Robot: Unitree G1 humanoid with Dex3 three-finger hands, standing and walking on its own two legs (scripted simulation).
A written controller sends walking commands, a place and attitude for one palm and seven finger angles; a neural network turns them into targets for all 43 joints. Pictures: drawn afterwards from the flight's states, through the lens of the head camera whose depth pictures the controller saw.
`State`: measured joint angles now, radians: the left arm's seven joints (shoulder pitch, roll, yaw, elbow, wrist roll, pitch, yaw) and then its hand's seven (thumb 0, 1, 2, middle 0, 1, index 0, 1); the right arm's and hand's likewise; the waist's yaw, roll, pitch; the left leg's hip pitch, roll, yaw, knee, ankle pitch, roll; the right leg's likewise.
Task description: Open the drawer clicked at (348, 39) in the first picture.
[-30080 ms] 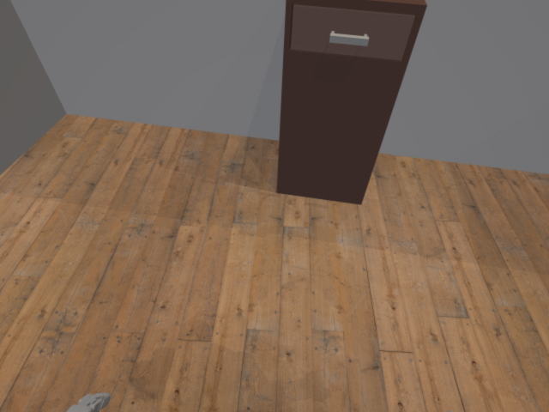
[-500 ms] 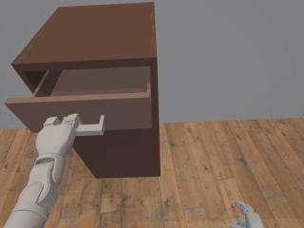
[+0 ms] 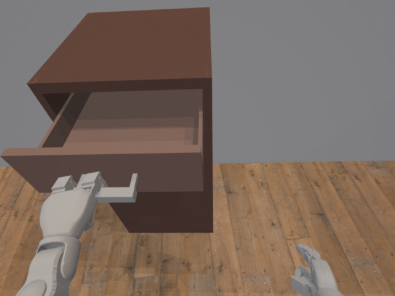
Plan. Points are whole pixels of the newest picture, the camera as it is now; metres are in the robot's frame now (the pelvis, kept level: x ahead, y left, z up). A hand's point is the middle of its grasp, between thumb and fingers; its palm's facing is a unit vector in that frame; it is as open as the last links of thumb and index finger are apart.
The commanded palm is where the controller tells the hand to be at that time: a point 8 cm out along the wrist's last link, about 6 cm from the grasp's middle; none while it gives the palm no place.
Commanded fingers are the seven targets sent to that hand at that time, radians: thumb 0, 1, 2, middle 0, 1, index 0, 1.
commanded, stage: pull the drawer open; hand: left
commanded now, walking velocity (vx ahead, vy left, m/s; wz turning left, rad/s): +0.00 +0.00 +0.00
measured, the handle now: (106, 186) +0.30 +0.23 +0.06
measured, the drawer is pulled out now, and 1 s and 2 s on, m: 0.20 0.30 0.30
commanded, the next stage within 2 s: open the thumb to release the handle in 1.18 s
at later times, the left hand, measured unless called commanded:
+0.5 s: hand (74, 249) +0.18 +0.25 +0.04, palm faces +0.02 -0.10 -0.99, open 5.8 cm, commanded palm +0.15 +0.24 +0.10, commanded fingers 0.00 0.90 0.90 -0.40 -1.35 -0.40 -1.35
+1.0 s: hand (65, 277) +0.14 +0.25 +0.04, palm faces +0.00 -0.11 -0.99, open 5.8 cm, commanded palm +0.09 +0.23 +0.10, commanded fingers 0.00 0.90 0.90 -0.40 -1.35 -0.40 -1.35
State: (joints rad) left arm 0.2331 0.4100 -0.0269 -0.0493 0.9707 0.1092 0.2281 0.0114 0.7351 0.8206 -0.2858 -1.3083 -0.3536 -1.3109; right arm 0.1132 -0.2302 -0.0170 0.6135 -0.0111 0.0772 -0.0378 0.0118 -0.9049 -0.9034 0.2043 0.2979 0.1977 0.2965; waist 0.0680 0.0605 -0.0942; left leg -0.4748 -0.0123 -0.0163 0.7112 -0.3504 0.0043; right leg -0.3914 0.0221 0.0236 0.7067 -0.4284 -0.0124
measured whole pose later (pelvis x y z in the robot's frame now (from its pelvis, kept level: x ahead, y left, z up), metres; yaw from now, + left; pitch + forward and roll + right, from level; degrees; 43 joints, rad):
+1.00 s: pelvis -0.01 -0.01 -0.01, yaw -1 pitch +6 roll +0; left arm 0.69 0.42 0.01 -0.36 0.94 0.09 0.29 0.02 0.74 0.79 -0.28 -1.28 -0.36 -1.31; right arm 0.13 -0.24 0.01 0.54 -0.02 0.08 0.01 0.01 -0.90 -0.90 0.20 0.30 0.20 0.30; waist 0.08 0.07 -0.11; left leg -0.50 0.01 -0.01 0.78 -0.38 -0.01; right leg -0.42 0.04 0.03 0.77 -0.45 -0.02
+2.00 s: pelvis -0.02 -0.01 -0.01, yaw +1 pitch +5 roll -1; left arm 0.55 0.42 0.04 -0.26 0.94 0.02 0.29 0.00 -0.47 0.31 -0.32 -1.20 -0.31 -1.21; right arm 0.12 -0.23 0.00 0.57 -0.03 0.06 -0.03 0.01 -0.90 -0.90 0.20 0.30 0.20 0.30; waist 0.10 0.06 -0.08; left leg -0.51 0.00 -0.04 0.78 -0.35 -0.01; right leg -0.42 0.04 0.00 0.77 -0.43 -0.02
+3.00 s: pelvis -0.02 +0.01 +0.02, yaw +1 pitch -2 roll -1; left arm 0.45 0.55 0.09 -0.53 0.83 0.12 0.06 0.00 -0.50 0.30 -0.32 -1.20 -0.36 -1.22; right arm 0.09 -0.23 0.05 0.58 0.01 0.07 -0.04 0.01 -0.90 -0.90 0.20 0.30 0.20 0.30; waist 0.13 0.10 -0.02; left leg -0.26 -0.02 -0.04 0.54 -0.25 0.01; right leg -0.15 0.02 0.01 0.50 -0.31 0.00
